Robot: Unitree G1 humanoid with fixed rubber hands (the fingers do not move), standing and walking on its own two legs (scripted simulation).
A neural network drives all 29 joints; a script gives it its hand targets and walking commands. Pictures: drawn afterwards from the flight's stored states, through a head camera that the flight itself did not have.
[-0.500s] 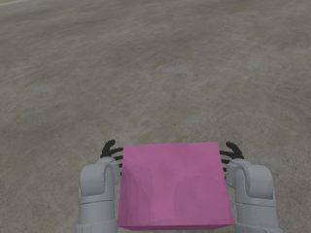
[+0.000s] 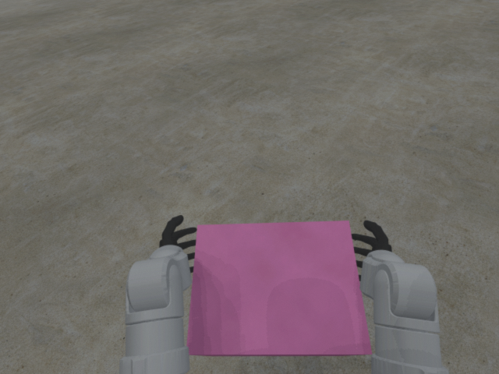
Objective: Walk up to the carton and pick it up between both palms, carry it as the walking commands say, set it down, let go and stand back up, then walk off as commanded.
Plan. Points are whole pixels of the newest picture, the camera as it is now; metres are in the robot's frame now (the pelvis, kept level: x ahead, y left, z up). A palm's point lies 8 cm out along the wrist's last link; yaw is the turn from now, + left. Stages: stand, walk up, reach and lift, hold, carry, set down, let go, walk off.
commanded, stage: carry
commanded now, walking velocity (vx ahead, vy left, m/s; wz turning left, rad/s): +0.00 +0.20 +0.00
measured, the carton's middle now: (274, 295) +0.28 -0.01 -0.01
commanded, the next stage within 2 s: none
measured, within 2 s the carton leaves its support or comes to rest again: neither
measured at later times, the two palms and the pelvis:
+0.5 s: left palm (108, 302) +0.24 +0.23 +0.07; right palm (318, 279) +0.26 -0.08 +0.06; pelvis -0.04 +0.06 -0.01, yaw +2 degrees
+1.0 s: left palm (84, 305) +0.24 +0.27 +0.06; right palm (294, 307) +0.22 -0.04 +0.06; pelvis -0.06 +0.13 -0.01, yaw +2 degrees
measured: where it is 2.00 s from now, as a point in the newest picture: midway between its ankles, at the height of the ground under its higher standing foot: outside the picture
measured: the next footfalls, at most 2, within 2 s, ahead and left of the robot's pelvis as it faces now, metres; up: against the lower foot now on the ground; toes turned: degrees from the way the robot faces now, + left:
right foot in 0.76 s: +0.00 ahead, -0.04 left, +0.00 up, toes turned -6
left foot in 0.94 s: -0.01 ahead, +0.29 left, +0.00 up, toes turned +8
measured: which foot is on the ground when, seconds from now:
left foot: down 0.00-0.80, up 0.82-0.92, down 0.94-1.00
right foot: down 0.00-0.60, up 0.62-0.74, down 0.76-1.00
